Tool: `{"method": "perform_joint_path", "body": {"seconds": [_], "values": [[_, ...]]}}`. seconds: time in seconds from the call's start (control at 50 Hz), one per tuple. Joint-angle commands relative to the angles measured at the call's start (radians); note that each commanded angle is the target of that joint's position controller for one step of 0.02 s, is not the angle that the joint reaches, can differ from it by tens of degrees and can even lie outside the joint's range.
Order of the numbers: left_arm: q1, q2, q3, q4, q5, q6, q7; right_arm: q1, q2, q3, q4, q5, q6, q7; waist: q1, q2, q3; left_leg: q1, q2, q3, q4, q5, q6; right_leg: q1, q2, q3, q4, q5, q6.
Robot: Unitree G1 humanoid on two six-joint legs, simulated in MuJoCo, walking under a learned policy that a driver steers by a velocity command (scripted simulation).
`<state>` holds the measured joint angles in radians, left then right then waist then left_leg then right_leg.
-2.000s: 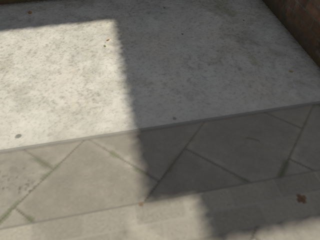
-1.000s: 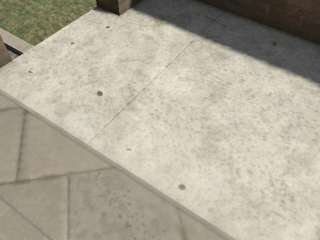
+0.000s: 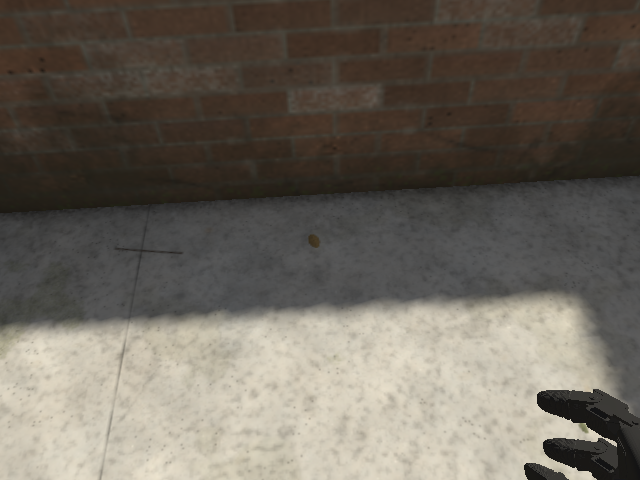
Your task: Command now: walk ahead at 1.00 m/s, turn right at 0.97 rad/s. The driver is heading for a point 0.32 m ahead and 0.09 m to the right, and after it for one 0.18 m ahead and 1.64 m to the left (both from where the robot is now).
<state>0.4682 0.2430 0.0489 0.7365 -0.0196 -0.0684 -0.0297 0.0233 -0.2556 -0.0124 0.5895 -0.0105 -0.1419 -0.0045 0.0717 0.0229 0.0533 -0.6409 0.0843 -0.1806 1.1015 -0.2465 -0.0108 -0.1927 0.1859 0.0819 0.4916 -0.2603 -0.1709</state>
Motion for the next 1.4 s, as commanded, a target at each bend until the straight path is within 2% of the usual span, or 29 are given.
{"method": "perform_joint_path", "body": {"seconds": [0.02, 0.06, 0.14, 0.2, 0.22, 0.24, 0.26, 0.28, 0.3, 0.32, 0.36, 0.4, 0.46, 0.58, 0.6, 0.62, 0.64, 0.66, 0.7, 0.76, 0.88, 1.02, 1.04, 1.06, 1.08, 1.1, 1.14, 1.2, 1.4], "values": [[-0.134, 0.147, 0.039, -0.104, -0.014, -0.018, 0.040, -0.072, -0.059, -0.025, -0.076, -0.020, 0.007, -0.004, -0.052, -0.004, 0.050, 0.121, -0.045, 0.110, -0.287, 0.228, -0.050, -0.242, -0.159, 0.266, -0.253, 0.110, -0.122], [-0.106, 0.165, 0.048, -0.086, -0.018, -0.004, 0.043, -0.137, -0.038, -0.024, -0.104, -0.002, 0.004, 0.005, -0.002, -0.055, 0.025, 0.233, -0.099, 0.146, -0.461, 0.345, -0.061, -0.271, -0.140, 0.252, -0.237, 0.070, -0.076], [-0.080, 0.153, 0.055, -0.055, -0.035, -0.001, 0.052, -0.151, -0.125, -0.068, -0.127, 0.050, -0.010, 0.012, 0.005, -0.135, -0.004, 0.274, -0.104, 0.062, -0.618, 0.322, -0.064, -0.073, -0.194, 0.381, -0.131, -0.003, -0.039], [-0.094, 0.147, 0.055, -0.041, 0.006, 0.021, 0.051, 0.128, -0.196, -0.107, -0.055, 0.009, -0.026, 0.015, -0.128, -0.179, -0.163, 0.468, -0.093, 0.155, -0.640, 0.367, 0.028, 0.140, -0.193, 0.284, 0.234, 0.619, 0.045], [-0.124, 0.082, 0.029, -0.077, 0.035, 0.021, 0.045, 0.337, -0.219, -0.100, -0.016, -0.013, -0.023, 0.015, -0.202, -0.120, -0.337, 0.785, 0.038, 0.019, -0.513, 0.510, 0.087, -0.023, -0.165, 0.243, 0.551, 0.466, 0.078], [0.179, -0.027, 0.003, -0.041, -0.012, 0.010, 0.033, 0.420, -0.299, -0.116, 0.068, -0.039, -0.019, 0.040, -0.062, 0.454, -0.495, 1.118, 0.324, -0.587, -0.641, 0.547, 0.357, -0.384, 0.031, 0.154, 0.965, -0.349, 0.169], [0.188, 0.075, 0.001, 0.003, -0.030, 0.014, 0.037, 0.430, -0.213, -0.106, 0.069, -0.008, -0.014, 0.054, -0.106, 0.354, -0.494, 1.116, 0.317, -0.755, -0.708, 0.187, 0.366, -0.499, -0.050, 0.183, 1.070, -0.333, 0.170], [-0.044, 0.127, 0.008, -0.048, -0.019, 0.014, 0.033, 0.328, -0.134, -0.086, 0.042, 0.008, 0.000, 0.045, -0.148, 0.215, -0.309, 0.973, 0.244, -0.553, -0.729, 0.234, 0.319, -0.547, -0.102, 0.141, 1.051, -0.282, 0.170], [-0.210, 0.148, 0.006, -0.102, 0.019, 0.005, 0.037, 0.234, -0.130, -0.073, 0.028, 0.013, 0.012, 0.043, -0.131, 0.042, -0.209, 0.788, 0.183, -0.410, -0.732, 0.414, 0.273, -0.508, -0.145, 0.080, 0.969, -0.215, 0.170], [-0.317, 0.154, 0.011, -0.139, 0.051, -0.008, 0.040, 0.212, -0.136, -0.069, 0.032, 0.023, 0.017, 0.044, -0.122, -0.024, -0.125, 0.666, 0.130, -0.313, -0.722, 0.649, 0.254, -0.503, -0.163, 0.040, 0.876, -0.207, 0.179], [-0.337, 0.109, 0.001, -0.167, 0.061, -0.021, 0.039, 0.248, -0.128, -0.062, 0.067, 0.014, 0.018, 0.032, -0.085, 0.012, -0.124, 0.595, 0.071, -0.225, -0.730, 0.866, 0.239, -0.437, -0.189, 0.025, 0.687, -0.194, 0.193], [-0.338, 0.068, -0.017, -0.174, 0.044, -0.019, 0.042, 0.246, -0.170, -0.076, 0.080, 0.017, 0.035, 0.017, -0.060, 0.041, -0.153, 0.539, 0.061, -0.204, -0.735, 0.939, 0.258, -0.373, -0.173, 0.004, 0.468, -0.200, 0.213], [-0.358, 0.082, -0.020, -0.160, 0.021, -0.003, 0.041, 0.224, -0.250, -0.105, 0.066, 0.031, 0.079, -0.011, -0.038, 0.073, -0.213, 0.409, 0.038, -0.204, -0.756, 0.799, 0.240, -0.184, -0.102, -0.014, 0.269, -0.005, 0.219], [-0.412, 0.131, 0.010, -0.163, 0.023, 0.013, 0.037, 0.201, -0.185, -0.103, 0.021, 0.049, 0.140, -0.045, -0.015, 0.100, -0.157, 0.291, -0.059, -0.290, -0.663, 0.285, 0.107, 0.035, -0.121, 0.053, -0.068, 0.265, 0.199], [-0.377, 0.152, 0.020, -0.154, 0.031, 0.013, 0.042, 0.229, -0.136, -0.091, 0.017, 0.048, 0.145, -0.042, -0.019, 0.057, -0.175, 0.234, -0.101, -0.260, -0.560, 0.091, 0.072, 0.139, -0.219, 0.086, -0.124, 0.321, 0.157], [-0.346, 0.195, 0.028, -0.162, 0.046, 0.023, 0.054, 0.327, -0.058, -0.071, 0.026, 0.031, 0.150, -0.037, -0.059, -0.137, -0.244, 0.111, -0.198, -0.121, -0.298, -0.359, 0.026, 0.296, -0.468, 0.290, -0.100, 0.516, 0.055], [-0.351, 0.183, 0.022, -0.166, 0.076, 0.037, 0.052, 0.445, -0.100, -0.074, 0.007, 0.034, 0.148, -0.031, -0.117, -0.239, -0.305, 0.036, -0.199, -0.036, -0.136, -0.489, 0.004, 0.285, -0.642, 0.500, -0.126, 0.502, -0.081], [-0.398, 0.170, 0.031, -0.169, 0.059, 0.040, 0.051, 0.431, -0.173, -0.092, 0.013, 0.037, 0.150, -0.030, -0.123, -0.257, -0.234, -0.031, -0.115, 0.044, 0.000, -0.392, -0.037, 0.213, -0.644, 0.524, -0.176, 0.355, -0.129], [-0.465, 0.097, 0.014, -0.177, 0.045, 0.042, 0.053, 0.379, -0.230, -0.120, 0.042, 0.037, 0.181, -0.042, -0.112, -0.139, -0.138, -0.040, -0.061, 0.065, 0.114, -0.243, -0.078, 0.091, -0.489, 0.289, -0.192, 0.186, -0.052], [-0.481, 0.115, 0.021, -0.156, 0.047, 0.043, 0.060, 0.339, -0.164, -0.108, 0.009, 0.031, 0.197, -0.035, -0.112, -0.146, -0.093, -0.003, -0.031, 0.127, 0.154, -0.134, -0.108, -0.023, -0.419, 0.083, -0.221, 0.307, -0.046], [-0.416, 0.179, 0.052, -0.104, 0.042, 0.056, 0.065, 0.199, -0.115, -0.078, -0.063, 0.030, 0.189, 0.001, -0.062, -0.143, -0.154, 0.067, 0.021, 0.172, -0.132, -0.045, -0.095, 0.073, -0.475, -0.050, -0.206, 0.395, -0.075], [-0.388, 0.227, 0.079, -0.063, -0.012, 0.040, 0.039, 0.195, -0.162, -0.100, -0.085, 0.024, 0.222, 0.022, -0.099, -0.143, -0.160, 0.353, -0.051, 0.258, -0.574, 0.051, 0.028, 0.050, -0.509, -0.184, -0.021, 0.298, 0.066], [-0.325, 0.189, 0.071, -0.035, -0.007, 0.039, 0.031, 0.261, -0.209, -0.121, -0.064, 0.023, 0.222, 0.009, -0.115, -0.057, -0.170, 0.504, -0.058, 0.202, -0.659, 0.178, 0.075, -0.053, -0.453, -0.237, 0.116, 0.189, 0.134], [-0.308, 0.140, 0.055, -0.063, 0.038, 0.040, 0.025, 0.323, -0.349, -0.157, -0.073, 0.022, 0.215, -0.014, -0.106, 0.253, -0.168, 0.713, 0.187, -0.152, -0.686, 0.631, 0.189, -0.371, -0.326, -0.323, 0.460, -0.267, 0.235], [-0.390, 0.135, 0.048, -0.125, 0.060, 0.038, 0.036, 0.271, -0.390, -0.153, -0.118, -0.023, 0.186, -0.010, -0.115, 0.306, -0.229, 0.695, 0.307, -0.408, -0.706, 0.625, 0.374, -0.574, -0.211, -0.129, 0.664, -0.425, 0.272], [-0.458, 0.190, 0.061, -0.128, 0.040, 0.041, 0.045, 0.271, -0.332, -0.144, -0.113, -0.024, 0.164, 0.001, -0.161, 0.169, -0.232, 0.682, 0.259, -0.322, -0.732, 0.550, 0.356, -0.588, -0.218, -0.035, 0.744, -0.359, 0.256], [-0.424, 0.189, 0.062, -0.107, 0.032, 0.043, 0.066, 0.196, -0.275, -0.128, -0.106, 0.015, 0.154, -0.010, -0.097, 0.083, -0.181, 0.615, 0.159, -0.211, -0.725, 0.414, 0.253, -0.583, -0.237, 0.003, 0.690, -0.196, 0.231], [-0.381, 0.184, 0.060, -0.086, 0.037, 0.043, 0.065, 0.115, -0.242, -0.108, -0.135, 0.011, 0.175, -0.029, -0.052, 0.107, -0.191, 0.497, 0.094, -0.167, -0.719, 0.453, 0.226, -0.461, -0.189, 0.001, 0.613, -0.089, 0.246], [-0.409, 0.187, 0.047, -0.071, 0.018, 0.034, 0.036, 0.118, -0.277, -0.127, -0.135, 0.022, 0.189, -0.037, -0.080, 0.180, -0.173, 0.443, 0.031, -0.389, -0.693, 0.231, 0.192, -0.255, -0.098, 0.068, 0.149, -0.057, 0.233]]}}
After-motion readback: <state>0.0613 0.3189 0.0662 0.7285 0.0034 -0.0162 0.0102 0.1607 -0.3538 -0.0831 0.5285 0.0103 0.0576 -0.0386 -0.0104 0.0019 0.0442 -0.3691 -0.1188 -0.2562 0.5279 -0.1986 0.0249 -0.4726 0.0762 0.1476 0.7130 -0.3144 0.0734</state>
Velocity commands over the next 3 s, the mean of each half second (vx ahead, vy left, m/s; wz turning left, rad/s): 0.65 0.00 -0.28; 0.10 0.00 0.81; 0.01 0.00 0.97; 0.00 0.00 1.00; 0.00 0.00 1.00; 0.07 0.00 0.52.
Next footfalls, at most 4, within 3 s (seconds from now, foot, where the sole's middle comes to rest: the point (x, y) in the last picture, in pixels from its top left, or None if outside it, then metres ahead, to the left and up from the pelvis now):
0.22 left None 0.43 0.16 -0.77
0.62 right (392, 460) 0.54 -0.05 -0.77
1.04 left None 0.45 0.22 -0.77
1.48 right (334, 421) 0.61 0.07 -0.77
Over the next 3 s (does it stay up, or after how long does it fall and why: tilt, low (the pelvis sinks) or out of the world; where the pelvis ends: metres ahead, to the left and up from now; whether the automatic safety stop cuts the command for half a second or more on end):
stays up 0.41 0.18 0.01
